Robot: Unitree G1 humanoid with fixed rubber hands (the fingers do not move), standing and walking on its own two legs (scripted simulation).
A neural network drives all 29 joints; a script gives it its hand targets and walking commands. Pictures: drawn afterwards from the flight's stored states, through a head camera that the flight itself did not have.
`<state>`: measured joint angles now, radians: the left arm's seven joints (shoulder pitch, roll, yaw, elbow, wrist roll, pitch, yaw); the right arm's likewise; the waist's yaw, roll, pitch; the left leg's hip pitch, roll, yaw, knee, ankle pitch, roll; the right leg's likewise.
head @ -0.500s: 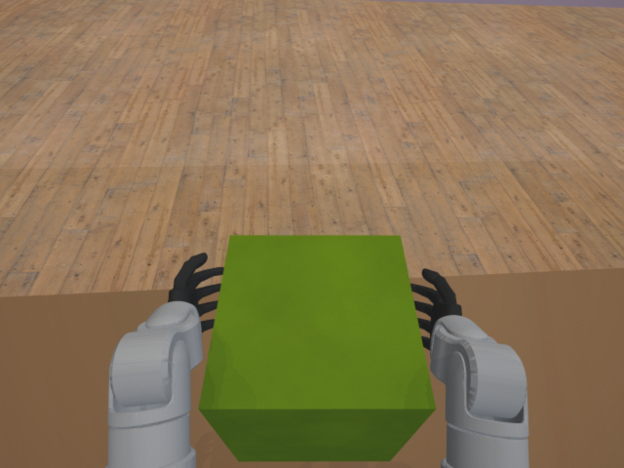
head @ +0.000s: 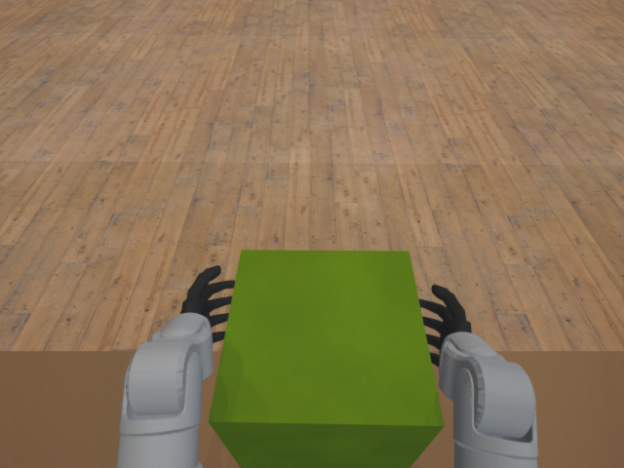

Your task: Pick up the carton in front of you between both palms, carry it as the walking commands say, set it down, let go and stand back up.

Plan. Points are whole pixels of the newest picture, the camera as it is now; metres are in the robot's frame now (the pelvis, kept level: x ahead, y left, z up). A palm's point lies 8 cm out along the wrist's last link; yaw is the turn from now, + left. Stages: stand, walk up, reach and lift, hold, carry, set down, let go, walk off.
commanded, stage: carry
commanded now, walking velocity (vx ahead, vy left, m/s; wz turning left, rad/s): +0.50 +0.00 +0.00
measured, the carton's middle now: (323, 369) +0.26 +0.00 -0.01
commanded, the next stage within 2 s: none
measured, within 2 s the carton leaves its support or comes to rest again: neither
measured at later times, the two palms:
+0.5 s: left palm (250, 113) +0.70 +0.16 +0.10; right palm (410, 130) +0.66 -0.14 +0.10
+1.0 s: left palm (292, 57) +1.04 +0.11 +0.06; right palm (409, 70) +1.01 -0.19 +0.05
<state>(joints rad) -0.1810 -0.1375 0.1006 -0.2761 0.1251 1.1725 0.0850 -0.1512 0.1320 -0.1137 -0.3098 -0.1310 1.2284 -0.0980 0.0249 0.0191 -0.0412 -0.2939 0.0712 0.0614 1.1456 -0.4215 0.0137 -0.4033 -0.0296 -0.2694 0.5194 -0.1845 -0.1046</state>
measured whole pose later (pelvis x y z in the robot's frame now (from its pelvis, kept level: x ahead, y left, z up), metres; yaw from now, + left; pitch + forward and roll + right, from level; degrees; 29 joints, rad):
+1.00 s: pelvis +0.68 -0.01 -0.05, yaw +1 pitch +5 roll -1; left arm -0.58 -0.08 0.27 -0.01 0.13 1.18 0.10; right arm -0.61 0.01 -0.14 0.04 -0.04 1.23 -0.17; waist -0.12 0.06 0.00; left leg -0.09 0.01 0.00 0.95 -0.54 0.04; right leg -0.44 0.04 -0.15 0.69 0.44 -0.17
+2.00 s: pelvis +1.50 -0.13 -0.11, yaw +0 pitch +5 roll +1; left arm -0.18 -0.14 0.12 -0.29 0.06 1.14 0.17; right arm -0.18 0.14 -0.06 -0.29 -0.15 1.09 -0.11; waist 0.06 -0.01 -0.11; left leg -0.44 0.00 0.19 0.38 -0.04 -0.01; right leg -0.02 -0.06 -0.09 0.35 -0.41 0.02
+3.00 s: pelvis +2.11 -0.14 -0.10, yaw -4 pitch +4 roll +0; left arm -0.23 -0.14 0.12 -0.26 0.14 1.24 0.16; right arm -0.22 0.14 -0.09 -0.24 -0.14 1.22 -0.13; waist -0.02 -0.02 -0.09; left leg -0.33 0.05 0.23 0.45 -0.19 0.06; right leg -0.42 -0.08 -0.08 1.10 -0.41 0.00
